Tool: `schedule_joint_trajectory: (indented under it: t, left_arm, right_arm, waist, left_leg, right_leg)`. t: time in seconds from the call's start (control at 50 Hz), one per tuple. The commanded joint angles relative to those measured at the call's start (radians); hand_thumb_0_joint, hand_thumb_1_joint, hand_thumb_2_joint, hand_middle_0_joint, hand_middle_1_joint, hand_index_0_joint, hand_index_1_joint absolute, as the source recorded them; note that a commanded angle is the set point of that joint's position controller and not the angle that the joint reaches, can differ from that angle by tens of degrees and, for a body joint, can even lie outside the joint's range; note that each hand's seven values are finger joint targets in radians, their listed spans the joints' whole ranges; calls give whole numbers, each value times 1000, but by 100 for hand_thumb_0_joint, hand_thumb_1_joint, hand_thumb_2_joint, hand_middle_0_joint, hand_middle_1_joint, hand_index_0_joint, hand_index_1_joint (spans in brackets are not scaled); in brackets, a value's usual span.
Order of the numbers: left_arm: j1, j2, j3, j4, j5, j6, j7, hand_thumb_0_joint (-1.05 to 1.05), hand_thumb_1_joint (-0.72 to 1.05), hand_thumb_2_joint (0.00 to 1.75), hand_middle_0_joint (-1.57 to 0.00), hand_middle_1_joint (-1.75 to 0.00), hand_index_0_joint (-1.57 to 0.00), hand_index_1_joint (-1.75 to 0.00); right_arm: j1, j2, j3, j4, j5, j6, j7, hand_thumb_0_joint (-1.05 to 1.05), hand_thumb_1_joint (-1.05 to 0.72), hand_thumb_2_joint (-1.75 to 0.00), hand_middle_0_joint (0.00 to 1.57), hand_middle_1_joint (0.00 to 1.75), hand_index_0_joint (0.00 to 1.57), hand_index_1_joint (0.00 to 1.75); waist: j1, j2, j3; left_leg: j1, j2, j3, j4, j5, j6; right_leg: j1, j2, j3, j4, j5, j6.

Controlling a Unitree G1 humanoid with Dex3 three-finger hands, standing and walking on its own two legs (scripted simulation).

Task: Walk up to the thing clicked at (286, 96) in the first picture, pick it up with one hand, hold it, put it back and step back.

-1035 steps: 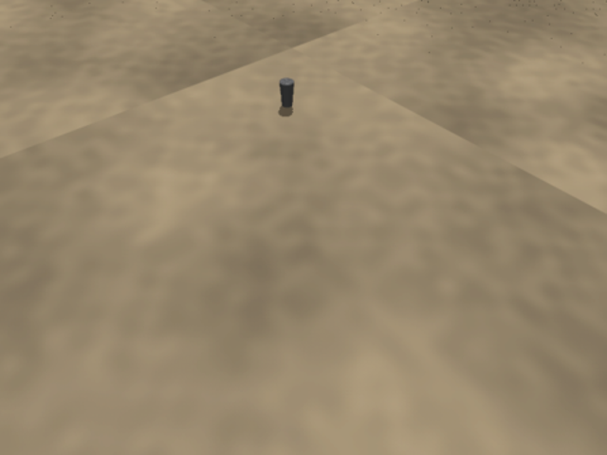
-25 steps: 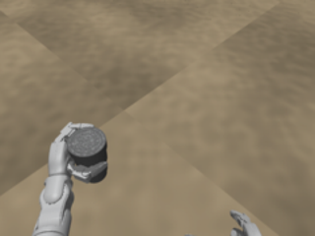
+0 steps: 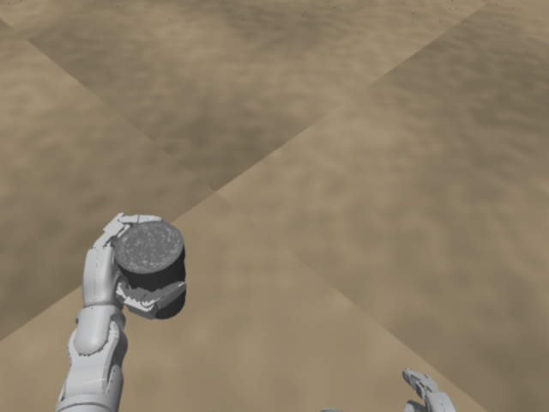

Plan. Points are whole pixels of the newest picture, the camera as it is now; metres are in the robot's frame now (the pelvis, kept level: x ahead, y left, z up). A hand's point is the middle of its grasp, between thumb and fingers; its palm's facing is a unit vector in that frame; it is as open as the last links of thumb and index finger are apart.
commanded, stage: hold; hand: left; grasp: from the side
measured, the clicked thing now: (158, 276) +0.32 +0.17 +0.02
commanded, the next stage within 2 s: crouch in 0.52 s
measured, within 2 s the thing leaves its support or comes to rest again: neither
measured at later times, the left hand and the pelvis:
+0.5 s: hand (152, 263) +0.32 +0.17 +0.04, palm faces +0.10 -0.99 -0.02, open 11.4 cm; pelvis +0.00 +0.00 +0.00, yaw +0 degrees
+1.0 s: hand (160, 282) +0.33 +0.18 -0.02, palm faces +0.14 -0.99 -0.01, open 11.4 cm; pelvis -0.01 +0.00 -0.03, yaw +0 degrees
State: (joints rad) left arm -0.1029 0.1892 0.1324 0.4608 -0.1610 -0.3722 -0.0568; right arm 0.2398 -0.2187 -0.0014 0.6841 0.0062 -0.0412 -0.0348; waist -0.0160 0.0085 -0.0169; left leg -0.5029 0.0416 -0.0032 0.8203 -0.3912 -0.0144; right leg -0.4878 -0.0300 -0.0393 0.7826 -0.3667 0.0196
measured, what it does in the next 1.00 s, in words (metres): stands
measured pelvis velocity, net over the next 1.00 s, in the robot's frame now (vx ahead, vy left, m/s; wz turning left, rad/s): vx -0.01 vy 0.00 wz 0.00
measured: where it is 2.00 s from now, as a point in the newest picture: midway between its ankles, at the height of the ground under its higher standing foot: outside the picture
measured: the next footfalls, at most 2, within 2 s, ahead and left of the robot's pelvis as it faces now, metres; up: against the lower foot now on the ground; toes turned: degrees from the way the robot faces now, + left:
none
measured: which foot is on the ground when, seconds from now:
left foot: down 0.00-1.00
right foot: down 0.00-1.00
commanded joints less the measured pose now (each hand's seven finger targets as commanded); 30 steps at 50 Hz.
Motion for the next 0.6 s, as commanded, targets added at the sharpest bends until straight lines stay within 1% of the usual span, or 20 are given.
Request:
schedule_joint_trajectory:
  t: [0.0,0.02,0.06,0.1,0.16,0.18,0.2,0.22,0.24,0.26,0.34,0.36,0.38,0.4,0.42,0.44,0.46,0.5,0.54,0.58]
  left_arm:
    - [-349,122,47,-296,-28,-109,11,0,3,121,-119,-138,-121,-138]
    - [-349,124,48,-274,-23,-111,12,0,2,121,-119,-138,-121,-138]
    - [-367,142,58,-345,-22,-119,18,0,7,121,-118,-136,-119,-136]
    - [-362,127,39,-349,-23,-115,15,0,4,122,-120,-139,-122,-139]
    - [-372,155,69,-371,-24,-113,23,0,5,120,-119,-137,-120,-137]
    - [-346,126,42,-313,-19,-101,21,0,5,121,-118,-136,-119,-137]
    - [-343,121,47,-328,-24,-100,23,0,6,122,-119,-138,-120,-138]
    - [-325,114,46,-259,-19,-91,24,0,5,122,-119,-138,-120,-139]
    - [-383,145,61,-349,-21,-101,27,0,6,123,-120,-139,-121,-139]
    - [-365,148,60,-337,-16,-100,27,0,6,122,-119,-138,-120,-138]
    - [-334,100,23,-305,-24,-92,13,0,7,123,-120,-139,-122,-139]
    - [-381,122,29,-361,-22,-98,16,0,6,122,-119,-138,-120,-138]
    - [-388,158,61,-397,-22,-104,20,0,6,121,-118,-137,-120,-137]
    - [-343,144,55,-356,-21,-98,21,0,7,120,-118,-137,-120,-137]
    - [-295,98,25,-277,-22,-83,16,0,5,120,-118,-137,-120,-137]
    - [-339,101,24,-342,-30,-92,16,0,5,121,-118,-137,-119,-137]
    - [-364,132,56,-366,-28,-97,24,0,6,121,-118,-137,-120,-138]
    - [-356,136,41,-381,-18,-93,27,0,3,120,-117,-136,-119,-136]
    - [-303,105,29,-327,-17,-86,24,0,4,120,-118,-137,-120,-138]
    - [-353,127,48,-359,-20,-90,30,0,6,120,-117,-136,-119,-137]
  right_arm:
    - [-45,-135,-47,-116,-2,-52,-5,0,-91,-91,20,30,20,30]
    - [-45,-136,-49,-112,-3,-53,-4,0,-91,-91,20,30,20,30]
    - [-38,-130,-48,-119,-3,-50,-5,0,-91,-91,20,30,20,30]
    - [-43,-125,-43,-123,-4,-52,-7,0,-92,-91,20,30,20,30]
    - [-42,-126,-43,-122,-2,-53,-7,0,-92,-91,20,30,20,30]
    - [-35,-128,-44,-119,-4,-50,-6,0,-91,-91,20,30,20,30]
    - [-35,-127,-43,-118,-4,-49,-6,0,-92,-91,20,30,20,30]
    - [-34,-134,-47,-114,-3,-49,-7,0,-91,-91,20,30,20,30]
    - [-33,-129,-46,-116,-3,-50,-8,0,-91,-91,20,30,20,30]
    - [-23,-125,-46,-109,-3,-49,-8,0,-91,-91,20,30,20,30]
    - [-36,-128,-46,-120,-1,-53,-4,0,-91,-91,20,30,20,30]
    - [-30,-132,-48,-119,-2,-54,-2,0,-91,-91,20,30,20,30]
    - [-34,-131,-49,-120,-1,-53,-4,0,-91,-91,20,30,20,30]
    - [-36,-127,-45,-119,-1,-54,-4,0,-92,-91,20,30,20,30]
    - [-28,-132,-46,-116,-1,-56,-3,0,-92,-91,20,30,20,30]
    - [-36,-127,-45,-121,-1,-58,1,0,-91,-91,20,30,20,30]
    - [-32,-128,-48,-118,-1,-60,-1,0,-92,-91,20,30,20,30]
    - [-28,-126,-45,-120,-3,-56,-5,0,-92,-91,20,30,20,30]
    - [-34,-126,-46,-115,-3,-60,-5,0,-92,-91,20,30,20,30]
    - [-34,-131,-49,-114,-1,-61,-3,0,-91,-91,20,30,20,30]
  waist:
    - [-5,40,-254]
    - [-12,31,-259]
    - [-2,38,-316]
    - [-9,24,-291]
    - [3,47,-304]
    - [-10,38,-314]
    - [-6,28,-299]
    - [-17,8,-283]
    - [-7,30,-294]
    - [-6,33,-320]
    - [-12,30,-282]
    - [-11,47,-320]
    - [2,65,-325]
    - [-1,55,-301]
    - [-17,16,-279]
    - [-10,28,-283]
    - [-2,38,-303]
    - [-9,44,-320]
    - [-16,10,-274]
    - [-8,40,-287]
  left_leg:
    - [110,-33,0,-138,141,11]
    - [112,-30,-5,-134,151,10]
    - [131,-34,-1,-123,192,10]
    - [118,-36,1,-122,181,14]
    - [119,-35,2,-127,174,11]
    - [127,-33,1,-123,191,10]
    - [115,-31,-1,-120,210,10]
    - [114,-32,3,-112,219,14]
    - [116,-32,2,-114,219,13]
    - [124,-35,3,-109,238,13]
    - [120,-31,-1,-122,209,11]
    - [139,-30,-2,-118,229,9]
    - [142,-30,-4,-123,229,6]
    - [134,-31,-2,-123,213,7]
    - [124,-29,-3,-120,218,10]
    - [116,-29,-6,-120,219,9]
    - [121,-31,-2,-117,222,10]
    - [138,-33,1,-114,230,12]
    - [127,-31,-1,-118,218,13]
    - [129,-30,-2,-119,227,10]
  right_leg:
    - [82,35,-7,-106,169,-30]
    - [74,37,-10,-98,175,-30]
    - [107,33,-7,-96,214,-29]
    - [105,33,-3,-104,208,-25]
    - [117,33,-2,-102,198,-28]
    - [111,36,-4,-98,213,-28]
    - [114,37,-7,-95,233,-27]
    - [105,34,-3,-99,248,-24]
    - [109,33,-2,-98,248,-26]
    - [126,30,-1,-96,266,-25]
    - [99,35,-8,-97,233,-27]
    - [113,35,-8,-91,248,-30]
    - [116,36,-9,-91,241,-32]
    - [108,37,-8,-97,225,-30]
    - [101,39,-9,-96,234,-28]
    - [107,38,-11,-95,237,-28]
    - [117,34,-8,-95,241,-28]
    - [117,34,-3,-100,251,-26]
    - [103,36,-8,-100,241,-24]
    - [103,35,-8,-93,246,-28]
